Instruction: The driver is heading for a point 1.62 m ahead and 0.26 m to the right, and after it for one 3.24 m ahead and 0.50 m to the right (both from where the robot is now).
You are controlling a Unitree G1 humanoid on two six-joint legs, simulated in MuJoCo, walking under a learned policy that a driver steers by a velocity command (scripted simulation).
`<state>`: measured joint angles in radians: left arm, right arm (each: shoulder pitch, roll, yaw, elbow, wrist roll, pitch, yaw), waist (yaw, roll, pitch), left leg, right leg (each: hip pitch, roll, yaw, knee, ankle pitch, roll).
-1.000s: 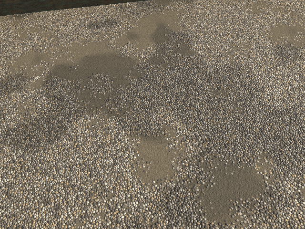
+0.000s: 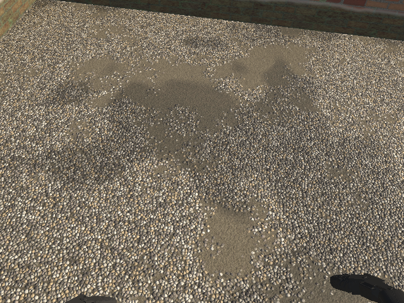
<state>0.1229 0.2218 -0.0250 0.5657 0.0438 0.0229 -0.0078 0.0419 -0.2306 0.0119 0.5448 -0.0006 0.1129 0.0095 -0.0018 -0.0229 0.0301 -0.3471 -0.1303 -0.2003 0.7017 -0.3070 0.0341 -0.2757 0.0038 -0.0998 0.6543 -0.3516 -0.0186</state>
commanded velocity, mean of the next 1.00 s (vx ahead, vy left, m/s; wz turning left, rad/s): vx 0.50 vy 0.00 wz -0.22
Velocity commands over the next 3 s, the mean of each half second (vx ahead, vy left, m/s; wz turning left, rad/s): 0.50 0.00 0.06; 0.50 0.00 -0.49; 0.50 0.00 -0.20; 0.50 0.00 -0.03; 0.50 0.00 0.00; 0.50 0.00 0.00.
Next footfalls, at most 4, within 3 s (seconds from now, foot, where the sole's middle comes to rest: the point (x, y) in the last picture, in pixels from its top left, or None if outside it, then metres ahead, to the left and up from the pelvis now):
none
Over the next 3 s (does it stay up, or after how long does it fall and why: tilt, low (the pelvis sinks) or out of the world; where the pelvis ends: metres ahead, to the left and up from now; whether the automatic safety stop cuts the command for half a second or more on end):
stays up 0.01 0.00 0.00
